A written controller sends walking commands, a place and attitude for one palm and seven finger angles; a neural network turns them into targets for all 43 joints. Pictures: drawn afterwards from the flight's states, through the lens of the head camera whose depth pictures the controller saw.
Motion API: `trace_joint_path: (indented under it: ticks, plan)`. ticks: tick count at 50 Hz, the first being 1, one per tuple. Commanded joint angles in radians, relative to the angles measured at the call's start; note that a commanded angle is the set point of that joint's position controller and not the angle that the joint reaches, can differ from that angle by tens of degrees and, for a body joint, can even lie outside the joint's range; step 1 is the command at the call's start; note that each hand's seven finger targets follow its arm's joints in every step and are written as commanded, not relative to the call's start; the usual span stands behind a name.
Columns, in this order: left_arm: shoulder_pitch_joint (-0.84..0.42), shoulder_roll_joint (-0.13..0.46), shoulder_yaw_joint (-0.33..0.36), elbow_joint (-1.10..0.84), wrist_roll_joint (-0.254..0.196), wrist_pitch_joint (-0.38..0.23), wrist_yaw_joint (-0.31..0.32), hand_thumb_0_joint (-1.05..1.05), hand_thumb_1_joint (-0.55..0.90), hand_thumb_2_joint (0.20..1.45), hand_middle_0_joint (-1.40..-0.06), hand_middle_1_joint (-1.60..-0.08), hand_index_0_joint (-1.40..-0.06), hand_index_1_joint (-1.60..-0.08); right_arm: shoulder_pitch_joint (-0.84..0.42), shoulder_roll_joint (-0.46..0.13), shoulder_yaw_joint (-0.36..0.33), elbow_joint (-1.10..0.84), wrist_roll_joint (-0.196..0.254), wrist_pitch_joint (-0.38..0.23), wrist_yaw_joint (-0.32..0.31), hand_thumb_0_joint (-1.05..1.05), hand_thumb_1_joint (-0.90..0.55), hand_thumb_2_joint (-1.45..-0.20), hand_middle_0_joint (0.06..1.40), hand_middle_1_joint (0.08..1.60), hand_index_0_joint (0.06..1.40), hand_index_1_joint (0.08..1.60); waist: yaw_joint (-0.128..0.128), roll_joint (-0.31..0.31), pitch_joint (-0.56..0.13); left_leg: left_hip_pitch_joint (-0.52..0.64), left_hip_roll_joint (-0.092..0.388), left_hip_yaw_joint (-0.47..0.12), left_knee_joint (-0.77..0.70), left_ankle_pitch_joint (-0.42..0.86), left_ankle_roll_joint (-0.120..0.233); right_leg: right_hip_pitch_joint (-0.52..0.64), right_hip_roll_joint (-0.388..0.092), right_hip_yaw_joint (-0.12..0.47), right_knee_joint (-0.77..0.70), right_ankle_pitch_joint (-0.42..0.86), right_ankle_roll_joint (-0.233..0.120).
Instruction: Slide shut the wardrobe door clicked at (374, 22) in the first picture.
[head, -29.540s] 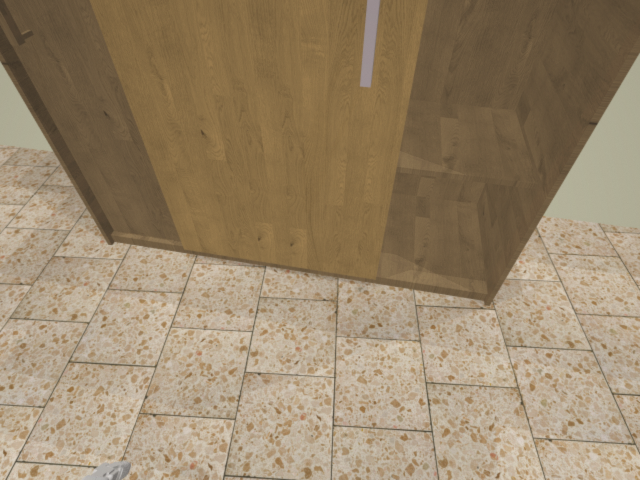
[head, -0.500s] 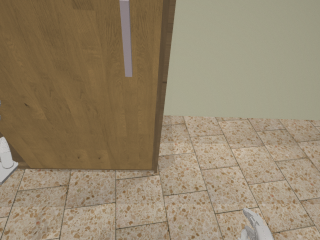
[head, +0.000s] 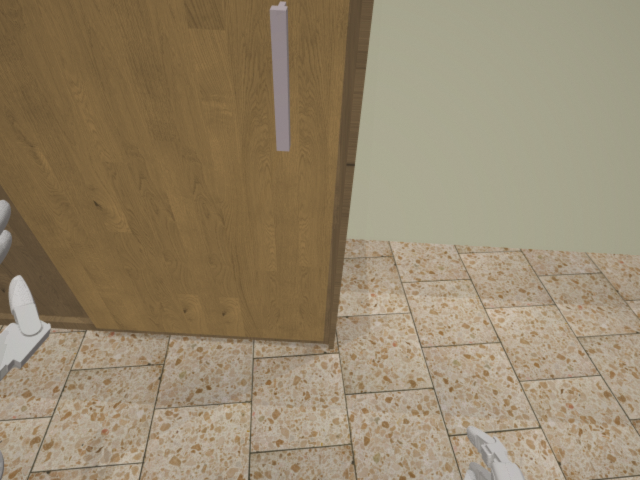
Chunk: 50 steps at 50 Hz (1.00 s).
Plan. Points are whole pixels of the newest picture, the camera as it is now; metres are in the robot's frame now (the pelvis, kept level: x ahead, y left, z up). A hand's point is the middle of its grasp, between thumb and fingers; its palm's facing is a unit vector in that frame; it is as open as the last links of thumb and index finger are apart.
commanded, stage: stop stepping back and stand still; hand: left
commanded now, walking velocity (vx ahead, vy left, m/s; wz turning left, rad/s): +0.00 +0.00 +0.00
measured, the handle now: (283, 81) +0.70 +0.10 +0.20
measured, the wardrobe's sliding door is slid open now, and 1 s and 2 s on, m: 0.02 0.02 0.02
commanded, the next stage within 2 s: let the arm hang, fingers relaxed in 0.06 s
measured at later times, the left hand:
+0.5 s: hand out of the picture +0.06 +0.18 -0.16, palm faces +0.01 -0.99 -0.17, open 7.0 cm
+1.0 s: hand out of the picture +0.01 +0.24 -0.15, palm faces +0.03 -0.96 -0.27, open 7.4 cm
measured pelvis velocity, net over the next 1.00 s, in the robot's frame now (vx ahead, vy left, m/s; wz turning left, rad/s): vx -0.01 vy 0.02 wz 0.03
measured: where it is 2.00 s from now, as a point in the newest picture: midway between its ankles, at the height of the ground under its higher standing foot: outside the picture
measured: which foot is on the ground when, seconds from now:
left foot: down 0.00-1.00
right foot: down 0.00-0.18, up 0.20-0.42, down 0.44-1.00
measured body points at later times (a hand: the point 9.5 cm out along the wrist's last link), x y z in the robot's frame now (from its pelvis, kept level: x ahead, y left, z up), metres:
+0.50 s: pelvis -0.02 +0.00 +0.00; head +0.01 +0.02 +0.45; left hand +0.05 +0.23 -0.15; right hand +0.07 -0.26 -0.12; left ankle +0.02 +0.12 -0.72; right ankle +0.01 -0.10 -0.73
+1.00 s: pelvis -0.01 +0.02 +0.02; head +0.00 +0.02 +0.47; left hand +0.01 +0.29 -0.13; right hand +0.00 -0.21 -0.14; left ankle +0.02 +0.12 -0.72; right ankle +0.01 -0.10 -0.72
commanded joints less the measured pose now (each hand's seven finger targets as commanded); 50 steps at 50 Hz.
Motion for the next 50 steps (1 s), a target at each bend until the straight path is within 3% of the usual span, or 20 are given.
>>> trace_joint_path:
  ticks: [1, 2, 4, 7, 8, 9, 10, 11, 13, 16, 19, 20, 21, 22, 23, 24, 28, 31, 37, 50]
  plan:
    - [-0.012, 0.200, 0.135, -0.227, -0.017, -0.080, 0.010, 0.000, 0.900, 0.900, -0.200, -0.300, -0.200, -0.300, -0.113, -0.133, -0.068, -0.146, 0.011, -0.052, 0.015, 0.000, -0.900, -0.900, 0.200, 0.300, 0.200, 0.300, 0.018, -0.120, -0.014, -0.125, -0.016, -0.010, 0.130, -0.078, 0.014, 0.020, -0.262, 0.430, -0.380, -0.088, -0.103]
    - [-0.005, 0.197, 0.137, -0.223, -0.018, -0.079, 0.011, 0.000, 0.900, 0.900, -0.200, -0.300, -0.200, -0.300, -0.113, -0.136, -0.072, -0.150, 0.015, -0.045, 0.018, 0.000, -0.900, -0.900, 0.200, 0.300, 0.200, 0.300, 0.022, -0.108, -0.007, -0.146, -0.006, -0.022, 0.188, -0.078, 0.008, 0.031, -0.294, 0.451, -0.397, -0.062, -0.133]
    - [0.003, 0.191, 0.140, -0.200, -0.021, -0.080, 0.011, 0.000, 0.900, 0.900, -0.200, -0.300, -0.200, -0.300, -0.110, -0.129, -0.058, -0.151, 0.015, -0.038, 0.020, 0.000, -0.900, -0.900, 0.200, 0.300, 0.200, 0.300, 0.017, -0.077, -0.019, -0.128, 0.022, -0.048, 0.111, -0.072, 0.013, 0.063, -0.278, 0.356, -0.333, 0.102, -0.135]
    - [-0.006, 0.180, 0.134, -0.172, -0.025, -0.086, 0.012, 0.000, 0.900, 0.900, -0.200, -0.300, -0.200, -0.300, -0.112, -0.136, -0.054, -0.142, 0.012, -0.037, 0.001, 0.000, -0.900, -0.900, 0.200, 0.300, 0.200, 0.300, 0.011, -0.006, -0.050, 0.087, 0.034, -0.065, -0.182, 0.144, 0.027, 0.015, -0.131, 0.152, -0.200, 0.140, -0.029]
    - [-0.041, -0.005, -0.325, 0.515, 0.060, 0.053, -0.132, 0.000, 0.900, 0.900, -0.200, -0.300, -0.200, -0.300, -0.090, -0.302, -0.113, 0.085, 0.016, -0.093, 0.091, 0.000, -0.900, -0.900, 0.200, 0.300, 0.200, 0.300, -0.065, 0.123, -0.029, 0.143, 0.124, -0.201, -0.064, 0.527, 0.061, -0.189, -0.106, 0.018, 0.073, 0.271, 0.004]
    - [-0.069, -0.016, -0.272, 0.505, 0.051, 0.171, -0.145, 0.000, 0.900, 0.900, -0.200, -0.300, -0.200, -0.300, -0.067, -0.321, -0.120, 0.051, 0.018, 0.004, 0.081, 0.000, -0.900, -0.900, 0.200, 0.300, 0.200, 0.300, -0.029, 0.166, -0.034, 0.035, 0.230, -0.299, -0.165, 0.701, 0.139, -0.148, -0.057, 0.028, 0.173, 0.033, 0.032]
    - [-0.079, -0.060, -0.278, 0.486, 0.047, 0.207, -0.142, 0.000, 0.900, 0.900, -0.200, -0.300, -0.200, -0.300, -0.050, -0.289, -0.109, 0.023, 0.007, 0.032, 0.069, 0.000, -0.900, -0.900, 0.200, 0.300, 0.200, 0.300, -0.038, 0.167, -0.020, 0.043, 0.273, -0.363, -0.197, 0.863, 0.195, -0.202, -0.015, 0.054, 0.320, -0.201, 0.040]
    - [-0.116, -0.075, -0.285, 0.510, 0.046, 0.212, -0.138, 0.000, 0.900, 0.900, -0.200, -0.300, -0.200, -0.300, -0.019, -0.263, -0.092, 0.029, -0.009, 0.040, 0.062, 0.000, -0.900, -0.900, 0.200, 0.300, 0.200, 0.300, -0.048, 0.122, -0.072, 0.081, 0.292, -0.413, -0.198, 0.976, 0.226, -0.248, -0.002, 0.093, 0.446, -0.281, 0.045]
    - [-0.169, -0.056, -0.314, 0.612, 0.044, 0.213, -0.136, 0.000, 0.900, 0.900, -0.200, -0.300, -0.200, -0.300, -0.011, -0.259, -0.080, 0.019, -0.029, 0.057, 0.054, 0.000, -0.900, -0.900, 0.200, 0.300, 0.200, 0.300, -0.030, -0.036, -0.107, 0.170, 0.285, -0.387, -0.165, 1.016, 0.242, -0.272, -0.014, 0.145, 0.498, -0.252, 0.046]
    - [-0.213, -0.032, -0.332, 0.797, 0.040, 0.217, -0.144, 0.000, 0.900, 0.900, -0.200, -0.300, -0.200, -0.300, -0.055, -0.275, -0.085, 0.040, -0.029, 0.087, 0.047, 0.000, -0.900, -0.900, 0.200, 0.300, 0.200, 0.300, 0.003, -0.016, -0.131, 0.213, 0.238, -0.272, -0.150, 0.831, 0.226, -0.177, -0.027, 0.094, 0.268, -0.193, 0.055]
    - [-0.166, -0.002, -0.339, 0.971, 0.041, 0.215, -0.150, 0.000, 0.900, 0.900, -0.200, -0.300, -0.200, -0.300, -0.110, -0.256, -0.075, 0.073, -0.014, 0.114, 0.054, 0.000, -0.900, -0.900, 0.200, 0.300, 0.200, 0.300, 0.054, 0.143, -0.096, 0.029, 0.132, -0.169, -0.148, 0.468, 0.125, 0.101, -0.017, 0.059, -0.079, 0.064, 0.041]
    - [-0.150, 0.026, -0.339, 1.023, 0.043, 0.209, -0.147, 0.000, 0.900, 0.900, -0.200, -0.300, -0.200, -0.300, -0.105, -0.221, -0.071, 0.090, -0.006, 0.119, 0.057, 0.000, -0.900, -0.900, 0.200, 0.300, 0.200, 0.300, 0.054, 0.114, -0.087, -0.030, 0.066, -0.142, -0.115, 0.274, 0.077, 0.166, -0.049, 0.148, -0.181, 0.139, 0.022]
    - [-0.157, 0.063, -0.341, 1.067, 0.048, 0.203, -0.144, 0.000, 0.900, 0.900, -0.200, -0.300, -0.200, -0.300, -0.092, -0.171, -0.061, 0.099, 0.004, 0.127, 0.061, 0.000, -0.900, -0.900, 0.200, 0.300, 0.200, 0.300, 0.033, 0.031, -0.050, -0.087, -0.013, -0.085, -0.060, 0.013, 0.028, 0.126, -0.178, 0.315, -0.269, 0.108, -0.026]
    - [-0.197, 0.087, -0.346, 1.092, 0.048, 0.202, -0.146, 0.000, 0.900, 0.900, -0.200, -0.300, -0.200, -0.300, -0.066, -0.148, -0.056, 0.112, 0.005, 0.138, 0.062, 0.000, -0.900, -0.900, 0.200, 0.300, 0.200, 0.300, 0.002, 0.005, 0.007, -0.042, -0.041, -0.042, -0.009, -0.118, 0.014, -0.018, -0.281, 0.407, -0.354, 0.006, -0.095]
    - [-0.251, 0.095, -0.351, 1.108, 0.048, 0.207, -0.148, 0.000, 0.900, 0.900, -0.200, -0.300, -0.200, -0.300, -0.027, -0.152, -0.058, 0.135, 0.000, 0.148, 0.068, 0.000, -0.900, -0.900, 0.200, 0.300, 0.200, 0.300, -0.026, 0.031, 0.033, 0.055, -0.038, -0.037, -0.002, -0.095, 0.020, -0.118, -0.283, 0.365, -0.378, -0.098, -0.114]
    - [-0.276, 0.047, -0.360, 1.148, 0.044, 0.202, -0.147, 0.000, 0.900, 0.900, -0.200, -0.300, -0.200, -0.300, -0.017, -0.140, -0.061, 0.171, -0.003, 0.156, 0.063, 0.000, -0.900, -0.900, 0.200, 0.300, 0.200, 0.300, -0.036, 0.010, 0.027, 0.097, -0.034, -0.047, 0.001, -0.032, 0.018, -0.147, -0.220, 0.344, -0.382, -0.132, -0.110]
    - [-0.275, -0.009, -0.363, 1.261, 0.036, 0.199, -0.141, 0.000, 0.900, 0.900, -0.200, -0.300, -0.200, -0.300, 0.008, -0.151, -0.063, 0.241, -0.005, 0.155, 0.052, 0.000, -0.900, -0.900, 0.200, 0.300, 0.200, 0.300, -0.028, 0.047, 0.003, 0.140, 0.017, -0.108, -0.120, 0.081, 0.027, -0.084, -0.134, 0.225, -0.330, -0.034, -0.064]
    - [-0.255, -0.020, -0.367, 1.331, 0.032, 0.213, -0.141, 0.000, 0.900, 0.900, -0.200, -0.300, -0.200, -0.300, 0.001, -0.165, -0.062, 0.284, -0.009, 0.153, 0.047, 0.000, -0.900, -0.900, 0.200, 0.300, 0.200, 0.300, -0.001, 0.090, 0.067, 0.038, 0.056, -0.165, -0.236, -0.027, 0.043, -0.031, -0.085, 0.177, -0.322, -0.100, -0.037]
    - [-0.228, -0.026, -0.368, 1.425, 0.030, 0.211, -0.139, 0.000, 0.900, 0.900, -0.200, -0.300, -0.200, -0.300, 0.026, -0.182, -0.067, 0.349, -0.007, 0.142, 0.042, 0.000, -0.900, -0.900, 0.200, 0.300, 0.200, 0.300, 0.015, 0.021, 0.058, 0.017, 0.075, -0.184, -0.307, -0.050, 0.052, 0.046, -0.079, 0.150, -0.312, -0.032, -0.028]
    - [-0.246, -0.026, -0.370, 1.491, 0.031, 0.201, -0.132, 0.000, 0.900, 0.900, -0.200, -0.300, -0.200, -0.300, 0.003, -0.169, -0.065, 0.413, -0.002, 0.131, 0.040, 0.000, -0.900, -0.900, 0.200, 0.300, 0.200, 0.300, 0.014, 0.043, 0.055, 0.072, 0.082, -0.170, -0.322, 0.076, 0.049, 0.060, -0.095, 0.132, -0.295, 0.085, -0.016]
